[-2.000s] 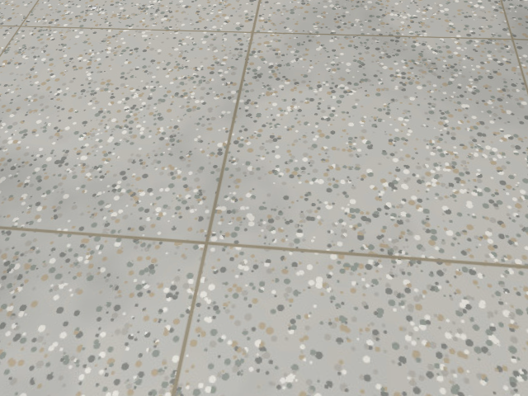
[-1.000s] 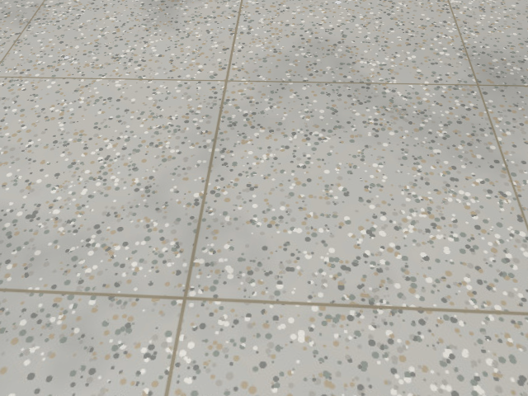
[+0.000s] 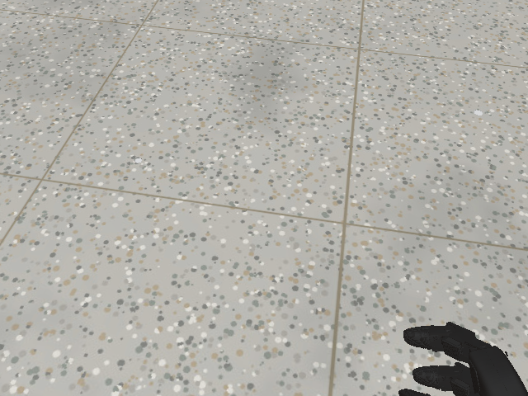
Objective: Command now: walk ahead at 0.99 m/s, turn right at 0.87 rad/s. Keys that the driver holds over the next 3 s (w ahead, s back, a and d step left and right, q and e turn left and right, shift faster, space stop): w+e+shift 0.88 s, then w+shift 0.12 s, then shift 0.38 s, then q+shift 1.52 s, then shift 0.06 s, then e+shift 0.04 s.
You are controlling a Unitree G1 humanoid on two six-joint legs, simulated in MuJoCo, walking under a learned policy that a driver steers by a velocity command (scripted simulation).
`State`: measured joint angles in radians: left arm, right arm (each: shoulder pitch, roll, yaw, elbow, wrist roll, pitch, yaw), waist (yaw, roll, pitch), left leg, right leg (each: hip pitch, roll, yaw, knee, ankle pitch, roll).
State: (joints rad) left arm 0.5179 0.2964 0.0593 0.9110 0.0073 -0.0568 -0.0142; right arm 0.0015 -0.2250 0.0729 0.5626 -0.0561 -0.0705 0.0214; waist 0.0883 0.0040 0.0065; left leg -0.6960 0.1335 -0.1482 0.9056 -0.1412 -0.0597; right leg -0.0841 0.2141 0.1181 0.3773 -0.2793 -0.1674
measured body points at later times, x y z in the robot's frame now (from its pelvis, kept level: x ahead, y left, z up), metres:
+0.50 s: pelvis +0.45 +0.04 -0.02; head +0.48 +0.02 +0.43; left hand +0.81 +0.10 -0.05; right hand +0.23 -0.17 -0.13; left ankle +0.31 +0.22 -0.73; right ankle +0.58 -0.10 -0.68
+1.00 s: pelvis +0.86 -0.19 -0.03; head +0.88 -0.21 +0.42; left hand +1.11 +0.00 -0.14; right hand +0.81 -0.53 -0.07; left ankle +1.06 -0.21 -0.74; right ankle +0.65 -0.08 -0.71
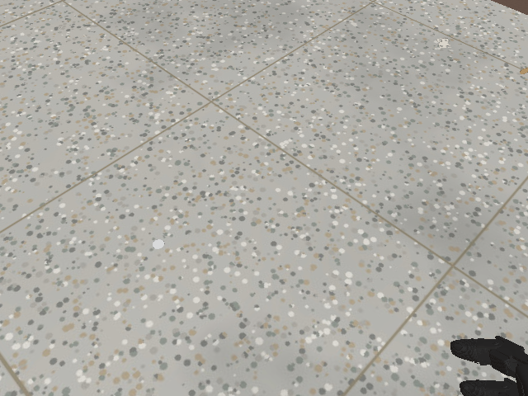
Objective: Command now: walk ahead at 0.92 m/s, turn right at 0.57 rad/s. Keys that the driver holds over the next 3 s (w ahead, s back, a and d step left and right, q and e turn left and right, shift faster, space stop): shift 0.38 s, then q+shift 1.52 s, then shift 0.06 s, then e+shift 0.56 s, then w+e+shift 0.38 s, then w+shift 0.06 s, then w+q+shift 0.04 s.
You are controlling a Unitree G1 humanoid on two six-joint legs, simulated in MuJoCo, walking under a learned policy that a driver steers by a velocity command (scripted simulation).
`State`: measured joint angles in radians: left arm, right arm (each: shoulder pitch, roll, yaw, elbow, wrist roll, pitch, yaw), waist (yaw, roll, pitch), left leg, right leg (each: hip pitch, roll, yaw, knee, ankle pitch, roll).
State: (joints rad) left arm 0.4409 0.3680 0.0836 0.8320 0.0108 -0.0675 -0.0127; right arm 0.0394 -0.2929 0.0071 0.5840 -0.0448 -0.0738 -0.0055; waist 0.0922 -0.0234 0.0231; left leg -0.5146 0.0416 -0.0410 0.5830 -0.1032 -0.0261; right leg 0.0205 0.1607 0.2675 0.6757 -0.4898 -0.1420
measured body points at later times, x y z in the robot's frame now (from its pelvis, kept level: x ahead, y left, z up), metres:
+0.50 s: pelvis +0.30 +0.01 +0.02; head +0.33 -0.01 +0.46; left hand +0.52 +0.23 -0.07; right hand +0.36 -0.27 -0.12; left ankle +0.23 +0.18 -0.64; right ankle +0.40 -0.08 -0.71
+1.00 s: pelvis +0.34 +0.07 +0.03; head +0.38 +0.12 +0.48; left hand +0.43 +0.40 -0.08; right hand +0.54 -0.18 -0.05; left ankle +0.34 +0.16 -0.71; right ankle +0.41 -0.08 -0.63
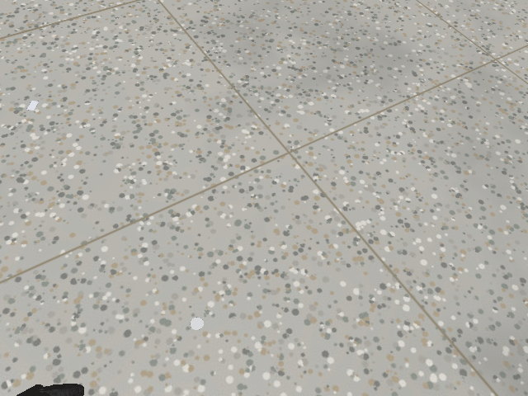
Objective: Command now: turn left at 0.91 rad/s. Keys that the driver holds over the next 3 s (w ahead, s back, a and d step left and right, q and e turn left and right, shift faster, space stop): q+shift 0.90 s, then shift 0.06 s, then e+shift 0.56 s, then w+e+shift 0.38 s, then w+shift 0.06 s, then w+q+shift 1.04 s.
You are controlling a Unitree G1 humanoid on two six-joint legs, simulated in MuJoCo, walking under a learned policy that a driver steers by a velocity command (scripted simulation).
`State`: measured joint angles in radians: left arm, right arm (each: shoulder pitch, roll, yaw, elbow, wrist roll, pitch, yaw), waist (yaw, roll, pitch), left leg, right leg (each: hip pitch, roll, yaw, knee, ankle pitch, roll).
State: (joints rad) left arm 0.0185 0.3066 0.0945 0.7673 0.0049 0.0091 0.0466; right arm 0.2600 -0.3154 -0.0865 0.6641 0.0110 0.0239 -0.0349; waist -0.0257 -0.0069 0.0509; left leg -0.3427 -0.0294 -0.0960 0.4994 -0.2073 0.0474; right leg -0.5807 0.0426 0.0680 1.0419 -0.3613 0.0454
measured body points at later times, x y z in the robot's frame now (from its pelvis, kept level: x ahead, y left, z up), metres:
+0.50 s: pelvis +0.03 -0.03 +0.00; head +0.08 -0.03 +0.45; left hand +0.04 +0.29 -0.09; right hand +0.31 -0.22 -0.09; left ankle -0.04 +0.10 -0.66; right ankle +0.09 -0.14 -0.74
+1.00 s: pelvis +0.02 +0.03 +0.00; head +0.04 +0.09 +0.44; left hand -0.10 +0.35 -0.10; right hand +0.37 +0.00 -0.07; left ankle -0.04 +0.11 -0.74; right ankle +0.19 -0.02 -0.70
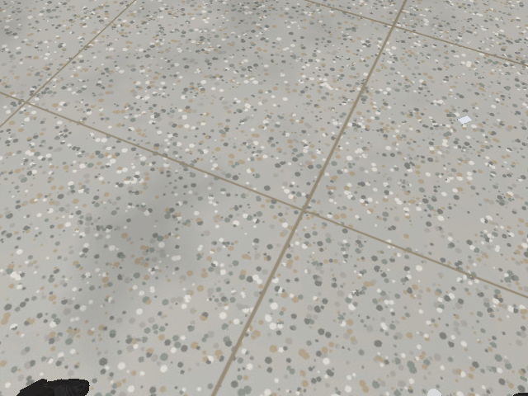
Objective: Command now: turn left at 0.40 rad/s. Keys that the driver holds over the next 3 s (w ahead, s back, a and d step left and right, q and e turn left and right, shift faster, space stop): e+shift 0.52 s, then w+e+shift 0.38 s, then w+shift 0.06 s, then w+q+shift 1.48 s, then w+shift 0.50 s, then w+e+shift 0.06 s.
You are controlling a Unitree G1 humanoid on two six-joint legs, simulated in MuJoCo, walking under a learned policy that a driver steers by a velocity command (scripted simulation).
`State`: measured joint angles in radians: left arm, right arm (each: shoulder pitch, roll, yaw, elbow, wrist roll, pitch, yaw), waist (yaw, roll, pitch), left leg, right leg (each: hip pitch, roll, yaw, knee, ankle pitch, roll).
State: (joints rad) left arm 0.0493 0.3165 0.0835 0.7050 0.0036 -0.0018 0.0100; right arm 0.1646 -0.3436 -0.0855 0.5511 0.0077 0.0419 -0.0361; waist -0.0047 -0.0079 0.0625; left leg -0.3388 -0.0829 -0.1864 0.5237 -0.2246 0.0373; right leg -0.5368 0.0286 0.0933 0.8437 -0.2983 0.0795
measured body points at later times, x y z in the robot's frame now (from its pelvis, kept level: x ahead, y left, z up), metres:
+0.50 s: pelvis +0.03 +0.00 +0.00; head +0.07 +0.00 +0.45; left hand +0.26 +0.25 -0.09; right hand +0.09 -0.32 -0.09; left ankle +0.02 +0.10 -0.74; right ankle +0.00 -0.14 -0.69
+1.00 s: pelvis +0.14 -0.17 -0.04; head +0.17 -0.20 +0.41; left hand +0.50 -0.18 -0.09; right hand -0.11 -0.32 -0.16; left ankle +0.03 +0.10 -0.72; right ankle +0.18 -0.30 -0.74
